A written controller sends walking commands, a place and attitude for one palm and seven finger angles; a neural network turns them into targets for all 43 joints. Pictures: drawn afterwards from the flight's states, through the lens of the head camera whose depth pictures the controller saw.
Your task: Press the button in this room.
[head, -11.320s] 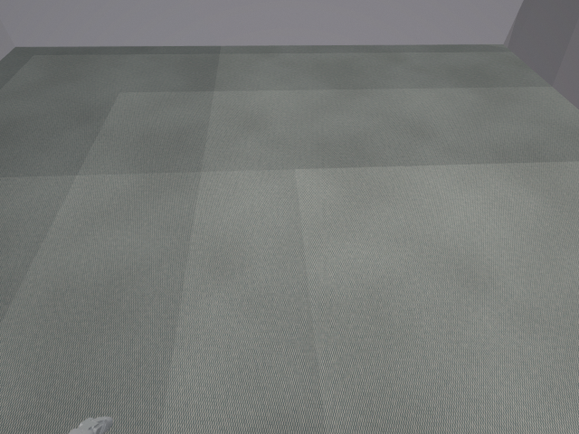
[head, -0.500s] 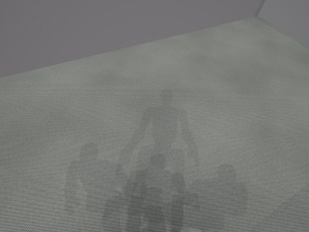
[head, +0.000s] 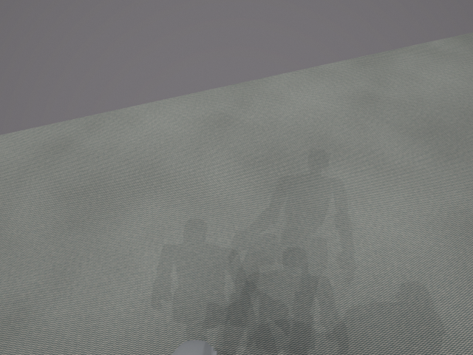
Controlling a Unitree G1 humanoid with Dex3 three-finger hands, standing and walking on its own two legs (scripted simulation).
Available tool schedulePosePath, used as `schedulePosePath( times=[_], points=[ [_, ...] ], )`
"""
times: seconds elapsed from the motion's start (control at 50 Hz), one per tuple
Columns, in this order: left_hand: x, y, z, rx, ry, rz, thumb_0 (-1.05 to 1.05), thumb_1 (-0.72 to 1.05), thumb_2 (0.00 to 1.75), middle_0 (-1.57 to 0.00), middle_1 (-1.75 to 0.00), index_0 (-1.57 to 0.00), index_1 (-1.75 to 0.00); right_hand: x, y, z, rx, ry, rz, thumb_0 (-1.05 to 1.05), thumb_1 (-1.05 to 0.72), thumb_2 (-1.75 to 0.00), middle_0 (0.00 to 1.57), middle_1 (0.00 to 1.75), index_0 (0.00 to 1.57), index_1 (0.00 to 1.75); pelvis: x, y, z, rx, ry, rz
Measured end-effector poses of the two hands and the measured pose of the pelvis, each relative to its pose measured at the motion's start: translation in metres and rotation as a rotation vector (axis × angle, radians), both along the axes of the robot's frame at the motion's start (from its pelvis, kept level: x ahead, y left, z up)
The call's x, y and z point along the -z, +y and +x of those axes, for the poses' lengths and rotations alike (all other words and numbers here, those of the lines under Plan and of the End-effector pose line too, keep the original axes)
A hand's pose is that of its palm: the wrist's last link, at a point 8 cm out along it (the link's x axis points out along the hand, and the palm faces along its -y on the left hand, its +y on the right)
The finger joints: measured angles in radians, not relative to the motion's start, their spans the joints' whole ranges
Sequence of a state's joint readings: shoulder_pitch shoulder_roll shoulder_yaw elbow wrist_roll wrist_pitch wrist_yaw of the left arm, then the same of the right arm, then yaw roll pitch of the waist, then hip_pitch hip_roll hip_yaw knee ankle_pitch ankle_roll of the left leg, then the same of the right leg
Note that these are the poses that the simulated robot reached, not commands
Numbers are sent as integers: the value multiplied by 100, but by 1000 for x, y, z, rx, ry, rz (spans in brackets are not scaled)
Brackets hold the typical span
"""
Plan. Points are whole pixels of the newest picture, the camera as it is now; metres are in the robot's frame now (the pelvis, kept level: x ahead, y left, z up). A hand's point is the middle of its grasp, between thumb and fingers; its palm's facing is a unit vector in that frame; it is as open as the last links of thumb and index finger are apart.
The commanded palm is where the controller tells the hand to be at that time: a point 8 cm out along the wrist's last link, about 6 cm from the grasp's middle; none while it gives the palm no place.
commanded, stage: turn or walk to find it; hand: left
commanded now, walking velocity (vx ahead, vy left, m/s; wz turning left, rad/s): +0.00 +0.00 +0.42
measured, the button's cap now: out of the picture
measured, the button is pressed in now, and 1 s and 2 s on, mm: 0 0 0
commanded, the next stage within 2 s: none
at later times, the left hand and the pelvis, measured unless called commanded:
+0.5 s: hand out of the picture +0.01 +0.28 -0.16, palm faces +0.22 -0.94 -0.25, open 7.4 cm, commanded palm none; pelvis -0.02 +0.06 +0.01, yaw +11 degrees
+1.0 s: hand out of the picture -0.05 +0.20 -0.15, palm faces +0.42 -0.87 -0.26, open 7.4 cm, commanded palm none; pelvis -0.03 +0.00 +0.00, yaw +25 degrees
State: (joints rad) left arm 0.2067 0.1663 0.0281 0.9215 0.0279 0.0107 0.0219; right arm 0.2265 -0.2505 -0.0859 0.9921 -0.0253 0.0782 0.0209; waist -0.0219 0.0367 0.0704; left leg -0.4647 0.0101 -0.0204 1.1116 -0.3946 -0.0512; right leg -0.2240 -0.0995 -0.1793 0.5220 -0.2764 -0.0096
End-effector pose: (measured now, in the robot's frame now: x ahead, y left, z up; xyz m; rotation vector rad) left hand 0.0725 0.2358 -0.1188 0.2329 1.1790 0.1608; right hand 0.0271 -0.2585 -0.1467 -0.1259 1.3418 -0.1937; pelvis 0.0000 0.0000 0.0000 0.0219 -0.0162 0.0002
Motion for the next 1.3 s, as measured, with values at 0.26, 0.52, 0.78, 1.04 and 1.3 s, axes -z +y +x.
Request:
schedulePosePath(
  times=[0.26,0.52,0.78,1.04,1.3],
  points=[
    [41,67,-91,-189,171,-50,0,91,89,-20,-30,-20,-30,-18,60,56,-188,-104,-76,1,-91,-90,20,30,20,30,11,46,-13,-98,4,-28],
    [12,88,-72,-241,37,-18,0,91,90,-20,-30,-20,-29,-26,90,59,-256,-118,-28,0,-90,-90,20,30,21,30,-5,54,-20,-195,13,-38],
    [-6,31,-68,-284,-95,26,0,91,89,-20,-30,-20,-29,10,37,37,-296,5,19,1,-90,-90,20,30,20,30,5,8,-28,-322,10,-5],
    [6,4,-173,-491,58,-28,0,90,89,-20,-30,-20,-30,-3,43,71,-472,32,-25,1,-91,-90,20,29,20,30,-1,7,-38,-462,8,7],
    [33,38,-277,-674,183,-82,1,91,89,-20,-30,-20,-29,-32,147,117,-688,-196,-35,0,-91,-90,20,30,20,30,3,43,-72,-563,-6,-38]
  ],
)
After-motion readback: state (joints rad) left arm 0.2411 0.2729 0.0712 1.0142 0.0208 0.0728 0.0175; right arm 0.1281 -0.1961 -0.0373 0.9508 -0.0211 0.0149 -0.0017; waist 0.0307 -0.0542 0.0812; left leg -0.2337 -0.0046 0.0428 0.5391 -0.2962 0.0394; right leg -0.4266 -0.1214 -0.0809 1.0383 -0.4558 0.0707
